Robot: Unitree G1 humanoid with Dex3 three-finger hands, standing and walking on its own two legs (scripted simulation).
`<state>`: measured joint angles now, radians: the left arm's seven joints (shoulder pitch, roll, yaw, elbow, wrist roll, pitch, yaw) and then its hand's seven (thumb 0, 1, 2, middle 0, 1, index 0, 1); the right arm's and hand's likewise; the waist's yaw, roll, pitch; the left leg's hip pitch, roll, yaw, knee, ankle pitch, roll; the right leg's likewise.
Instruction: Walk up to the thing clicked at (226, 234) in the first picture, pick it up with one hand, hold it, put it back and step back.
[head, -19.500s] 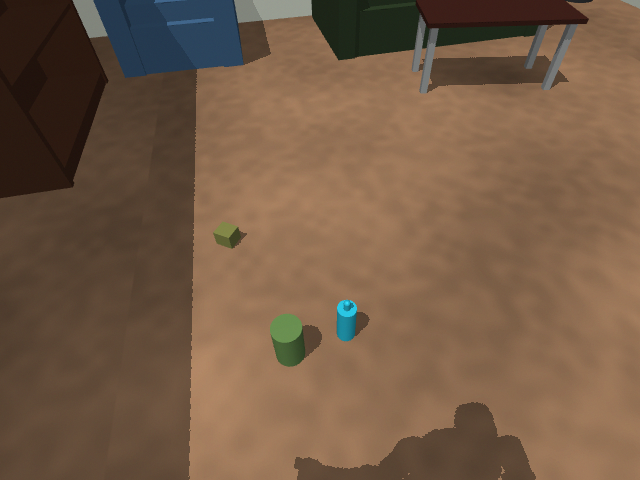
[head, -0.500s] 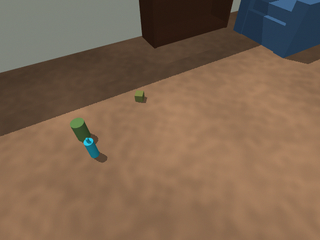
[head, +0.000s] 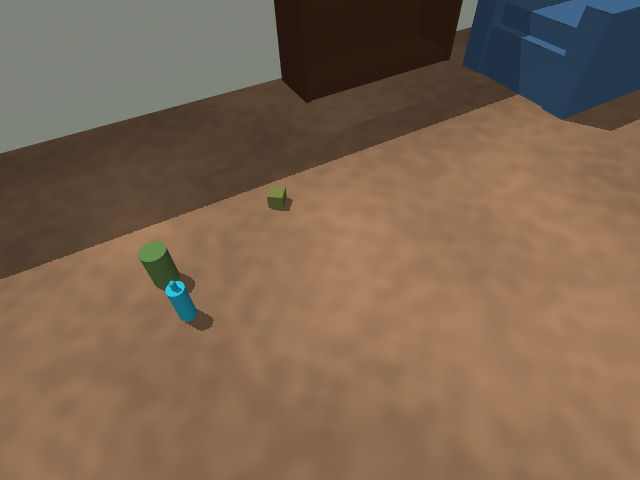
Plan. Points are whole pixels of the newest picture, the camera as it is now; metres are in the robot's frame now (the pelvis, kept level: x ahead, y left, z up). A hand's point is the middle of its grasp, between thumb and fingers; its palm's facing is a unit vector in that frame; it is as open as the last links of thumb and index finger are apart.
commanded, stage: stand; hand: left
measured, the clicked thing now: (277, 197) +1.42 +0.26 -0.75
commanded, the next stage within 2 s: walk up in 1.54 s
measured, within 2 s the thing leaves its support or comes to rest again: neither
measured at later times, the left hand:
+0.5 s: hand out of the picture +0.08 +0.25 -0.16, palm faces -0.04 -0.94 -0.34, open 7.4 cm
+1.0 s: hand out of the picture +0.09 +0.25 -0.16, palm faces -0.03 -0.94 -0.34, open 7.4 cm
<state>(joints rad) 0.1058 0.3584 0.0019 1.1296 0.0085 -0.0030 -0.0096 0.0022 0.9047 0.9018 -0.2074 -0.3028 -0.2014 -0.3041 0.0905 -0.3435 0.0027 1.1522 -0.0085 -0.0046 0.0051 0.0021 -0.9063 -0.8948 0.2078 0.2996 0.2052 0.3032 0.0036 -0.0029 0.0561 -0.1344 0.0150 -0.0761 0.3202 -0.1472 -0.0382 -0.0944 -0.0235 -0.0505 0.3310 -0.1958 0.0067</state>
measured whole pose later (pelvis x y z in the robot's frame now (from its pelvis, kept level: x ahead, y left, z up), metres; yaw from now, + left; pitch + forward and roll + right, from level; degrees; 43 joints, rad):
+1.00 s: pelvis +0.01 +0.00 +0.00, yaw -1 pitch -2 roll +0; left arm 0.11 0.36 0.00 1.12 0.01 0.00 -0.01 0.00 0.90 0.90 -0.21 -0.30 -0.20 -0.30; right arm 0.10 -0.35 0.01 1.13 -0.01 0.00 0.00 0.00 -0.91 -0.89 0.21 0.30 0.21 0.30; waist 0.00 0.00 0.06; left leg -0.11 0.02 -0.06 0.32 -0.17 -0.04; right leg -0.08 -0.02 -0.04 0.33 -0.21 0.01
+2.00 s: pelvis +0.13 +0.07 -0.02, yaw +0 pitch -4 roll +0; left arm 0.29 0.46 0.07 1.02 0.02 0.00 -0.06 0.01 0.91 0.90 -0.20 -0.30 -0.20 -0.30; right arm 0.24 -0.39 -0.09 0.96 -0.03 -0.07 0.06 0.00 -0.91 -0.89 0.21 0.30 0.21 0.30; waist 0.01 -0.08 0.05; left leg -0.25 0.03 0.10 0.57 -0.26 0.04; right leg -0.35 -0.01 0.06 1.09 -0.42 -0.05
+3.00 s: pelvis +0.60 +0.03 -0.02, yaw -2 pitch -4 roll +0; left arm 0.33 0.44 0.04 0.89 0.00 -0.03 -0.04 0.01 0.91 0.90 -0.21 -0.30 -0.20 -0.30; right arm 0.25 -0.36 -0.05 0.82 0.00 -0.09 0.04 0.00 -0.91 -0.89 0.21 0.30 0.21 0.30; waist 0.00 -0.07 0.10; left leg -0.26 0.04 0.10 0.53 -0.21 0.03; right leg -0.40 -0.01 0.05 1.12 -0.39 -0.05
